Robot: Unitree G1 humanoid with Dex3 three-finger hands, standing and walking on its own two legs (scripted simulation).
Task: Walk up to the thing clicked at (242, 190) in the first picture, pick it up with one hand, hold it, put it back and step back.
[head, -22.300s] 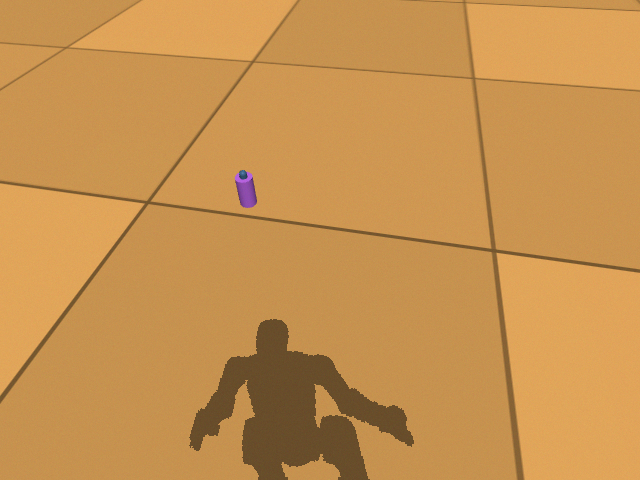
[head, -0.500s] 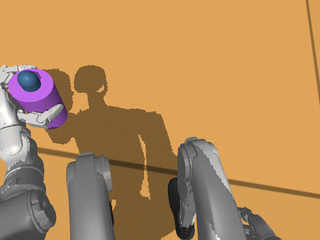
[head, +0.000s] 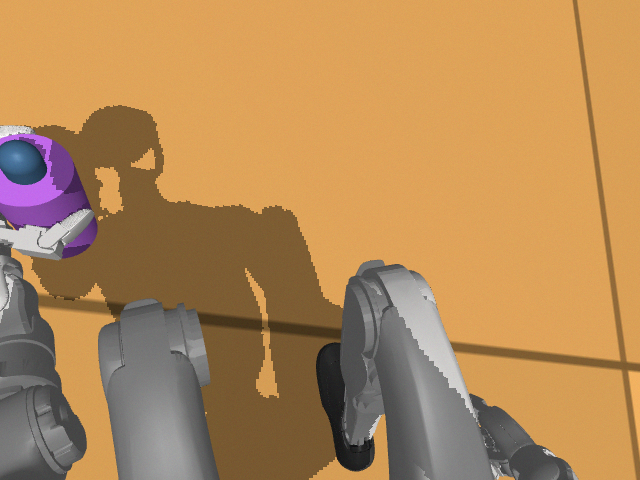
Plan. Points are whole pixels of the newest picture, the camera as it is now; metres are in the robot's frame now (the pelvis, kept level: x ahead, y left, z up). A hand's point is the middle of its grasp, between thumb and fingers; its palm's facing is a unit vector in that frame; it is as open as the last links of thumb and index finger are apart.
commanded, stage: lower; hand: left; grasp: from the side
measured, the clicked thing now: (42, 197) +0.45 +0.27 -0.10
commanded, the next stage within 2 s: loosen in 1.52 s
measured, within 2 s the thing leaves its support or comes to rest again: rests again in 1.84 s
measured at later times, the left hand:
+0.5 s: hand (58, 205) +0.46 +0.27 -0.14, palm faces +0.32 -0.95 +0.02, open 11.1 cm
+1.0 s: hand (66, 207) +0.47 +0.27 -0.17, palm faces +0.32 -0.95 +0.01, open 11.1 cm
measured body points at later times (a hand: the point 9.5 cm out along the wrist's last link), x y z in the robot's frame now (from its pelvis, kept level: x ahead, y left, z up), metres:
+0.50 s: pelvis -0.01 +0.01 -0.02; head +0.23 +0.14 +0.34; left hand +0.44 +0.32 -0.14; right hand +0.11 -0.27 -0.08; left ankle +0.08 +0.13 -0.27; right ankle +0.12 -0.13 -0.27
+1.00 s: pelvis -0.01 +0.02 -0.02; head +0.24 +0.17 +0.32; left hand +0.44 +0.32 -0.17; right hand +0.11 -0.25 -0.06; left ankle +0.08 +0.13 -0.27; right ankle +0.12 -0.13 -0.27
